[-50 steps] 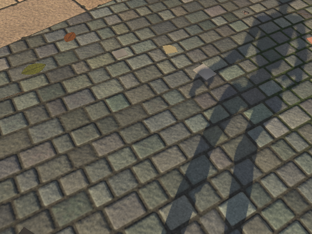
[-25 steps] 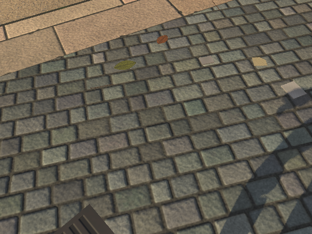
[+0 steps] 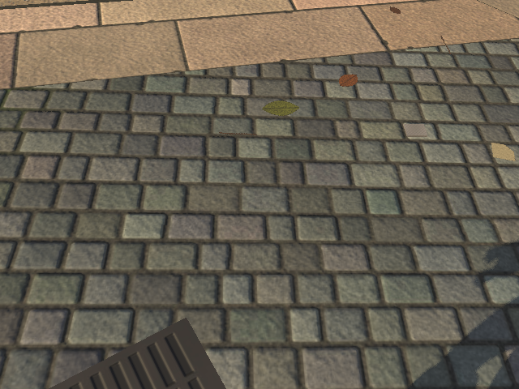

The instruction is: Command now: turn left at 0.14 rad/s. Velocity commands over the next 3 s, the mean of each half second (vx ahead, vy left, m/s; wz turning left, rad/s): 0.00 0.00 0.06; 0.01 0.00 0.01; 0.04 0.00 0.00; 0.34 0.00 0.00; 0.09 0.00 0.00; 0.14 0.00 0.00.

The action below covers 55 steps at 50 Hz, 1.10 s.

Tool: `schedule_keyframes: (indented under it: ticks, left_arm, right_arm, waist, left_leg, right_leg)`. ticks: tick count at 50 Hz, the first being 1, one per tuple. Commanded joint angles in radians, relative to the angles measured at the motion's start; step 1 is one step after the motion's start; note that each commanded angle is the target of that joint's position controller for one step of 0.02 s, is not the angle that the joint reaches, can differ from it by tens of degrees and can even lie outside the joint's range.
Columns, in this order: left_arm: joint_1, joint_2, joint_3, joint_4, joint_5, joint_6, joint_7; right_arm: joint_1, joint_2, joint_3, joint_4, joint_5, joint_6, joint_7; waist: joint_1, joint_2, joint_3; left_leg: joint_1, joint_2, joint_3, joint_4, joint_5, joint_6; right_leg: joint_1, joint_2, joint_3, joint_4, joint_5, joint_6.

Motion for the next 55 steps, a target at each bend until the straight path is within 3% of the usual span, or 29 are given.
schedule_keyframes:
  ticks: [1, 3, 5, 6, 7, 8, 9, 10, 12, 23, 34, 35, 37, 43, 55]
  left_arm:
    - [-0.043, 0.052, 0.002, -0.073, 0.001, -0.011, 0.001]
    - [-0.034, 0.060, 0.002, -0.068, -0.002, -0.013, 0.002]
    - [0.005, 0.045, -0.003, -0.048, 0.001, -0.019, 0.000]
    - [0.025, 0.044, -0.008, -0.039, 0.013, -0.026, -0.002]
    - [0.036, 0.079, -0.006, -0.039, 0.024, -0.031, 0.000]
    - [0.029, 0.142, 0.007, -0.040, 0.018, -0.032, 0.003]
    - [0.013, 0.121, 0.009, -0.026, 0.006, -0.035, -0.005]
    - [-0.001, 0.077, -0.003, -0.033, 0.009, -0.040, -0.011]
    - [-0.012, 0.053, -0.014, -0.025, 0.018, -0.052, -0.011]
    - [0.026, 0.051, -0.027, 0.032, 0.012, -0.060, 0.005]
    - [0.042, 0.040, -0.035, 0.110, 0.011, -0.059, 0.008]
    - [0.061, 0.036, -0.035, 0.125, 0.009, -0.057, 0.010]
    - [0.047, 0.025, -0.040, 0.132, 0.010, -0.056, 0.012]
    - [0.073, 0.034, -0.043, 0.171, 0.008, -0.064, 0.013]
    - [0.103, 0.019, -0.053, 0.230, 0.007, -0.056, 0.017]
  right_arm:
    - [-0.022, -0.155, -0.042, -0.040, -0.003, -0.011, -0.001]
    - [-0.024, -0.152, -0.038, -0.020, -0.001, -0.009, 0.004]
    - [-0.049, -0.131, -0.028, -0.002, 0.008, -0.010, 0.007]
    - [-0.036, -0.118, -0.022, 0.014, 0.012, -0.014, 0.008]
    - [-0.002, -0.103, -0.017, 0.029, -0.001, -0.022, 0.009]
    - [0.041, -0.120, -0.024, 0.038, -0.012, -0.030, 0.017]
    - [0.019, -0.119, -0.025, 0.044, -0.010, -0.029, 0.014]
    - [-0.027, -0.133, -0.027, 0.047, -0.008, -0.025, 0.011]
    - [-0.045, -0.113, -0.026, 0.052, -0.002, -0.011, 0.001]
    - [0.004, -0.102, -0.034, 0.157, 0.005, -0.002, -0.012]
    - [0.014, -0.108, -0.035, 0.274, 0.010, -0.002, -0.022]
    - [0.029, -0.107, -0.035, 0.290, 0.012, -0.001, -0.024]
    - [0.006, -0.097, -0.030, 0.300, 0.011, -0.001, -0.025]
    - [0.020, -0.101, -0.027, 0.354, 0.014, -0.010, -0.023]
    - [0.025, -0.089, -0.020, 0.422, 0.015, 0.000, -0.026]
  waist:
    - [-0.030, 0.181, -0.098]
    - [-0.032, 0.180, -0.084]
    - [0.002, 0.157, -0.077]
    - [0.019, 0.126, -0.077]
    - [0.005, 0.075, -0.100]
    - [-0.042, -0.022, -0.103]
    - [-0.031, -0.066, -0.099]
    - [-0.007, -0.034, -0.077]
    - [-0.007, -0.031, -0.066]
    - [-0.003, 0.047, -0.047]
    - [-0.006, 0.045, -0.036]
    - [-0.006, 0.047, -0.057]
    - [-0.006, 0.049, -0.001]
    - [-0.008, 0.042, -0.033]
    - [-0.010, 0.045, -0.022]
  left_leg:
    - [0.085, 0.240, -0.201, -0.110, 0.302, 0.173]
    - [0.067, 0.245, -0.234, -0.108, 0.246, 0.179]
    - [0.034, 0.224, -0.236, -0.093, 0.194, 0.153]
    - [0.001, 0.202, -0.225, -0.090, 0.159, 0.116]
    - [-0.030, 0.165, -0.205, -0.072, 0.103, 0.067]
    - [-0.050, 0.105, -0.153, -0.062, 0.036, 0.032]
    - [0.009, 0.062, -0.096, -0.059, 0.008, 0.000]
    - [0.031, 0.058, -0.090, -0.035, 0.004, -0.011]
    - [0.039, 0.065, -0.095, -0.024, 0.056, 0.000]
    - [0.051, 0.065, -0.089, -0.027, 0.126, -0.012]
    - [0.071, 0.066, -0.081, -0.036, 0.155, -0.016]
    - [0.077, 0.054, -0.071, -0.038, 0.050, -0.011]
    - [0.035, 0.056, -0.078, -0.049, 0.008, -0.009]
    - [0.073, 0.057, -0.066, -0.027, 0.184, -0.017]
    - [0.074, 0.054, -0.056, -0.040, 0.184, -0.021]
  right_leg:
    - [0.052, -0.010, 0.012, -0.148, -0.016, -0.002]
    - [0.092, -0.004, 0.010, -0.233, -0.022, -0.009]
    - [0.182, 0.006, 0.000, -0.406, 0.098, -0.026]
    - [0.264, -0.002, 0.011, -0.522, 0.259, -0.040]
    - [0.345, -0.053, 0.071, -0.521, 0.427, -0.058]
    - [0.357, -0.086, 0.076, -0.462, 0.486, -0.089]
    - [0.265, -0.062, 0.065, -0.460, 0.324, -0.115]
    - [0.225, -0.046, 0.060, -0.482, 0.260, -0.110]
    - [0.207, -0.035, 0.050, -0.493, 0.262, -0.088]
    - [0.216, -0.015, 0.033, -0.487, 0.253, -0.085]
    - [0.221, 0.004, 0.020, -0.503, 0.254, -0.085]
    - [0.227, 0.019, 0.004, -0.500, 0.157, -0.089]
    - [0.195, 0.022, 0.007, -0.506, 0.133, -0.090]
    - [0.223, 0.017, 0.010, -0.498, 0.275, -0.087]
    - [0.224, 0.023, 0.006, -0.509, 0.274, -0.090]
